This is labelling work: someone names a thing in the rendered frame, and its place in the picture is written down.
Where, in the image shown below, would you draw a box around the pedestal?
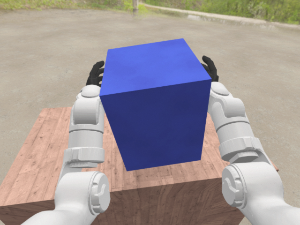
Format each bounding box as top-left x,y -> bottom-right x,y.
0,107 -> 279,225

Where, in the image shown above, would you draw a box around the right robot upper arm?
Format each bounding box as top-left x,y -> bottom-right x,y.
222,162 -> 300,225

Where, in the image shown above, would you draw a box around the left robot hand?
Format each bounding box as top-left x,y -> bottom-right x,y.
86,61 -> 105,87

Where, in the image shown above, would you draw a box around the robot left forearm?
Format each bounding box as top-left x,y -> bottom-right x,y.
54,85 -> 105,203

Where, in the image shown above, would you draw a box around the right robot hand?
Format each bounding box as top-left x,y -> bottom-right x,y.
201,56 -> 219,82

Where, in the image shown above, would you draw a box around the carton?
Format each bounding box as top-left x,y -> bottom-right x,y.
99,38 -> 212,171

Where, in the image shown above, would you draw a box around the robot right forearm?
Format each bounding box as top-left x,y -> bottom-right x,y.
207,82 -> 284,193

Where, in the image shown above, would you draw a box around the left robot upper arm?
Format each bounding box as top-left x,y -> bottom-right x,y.
21,171 -> 110,225

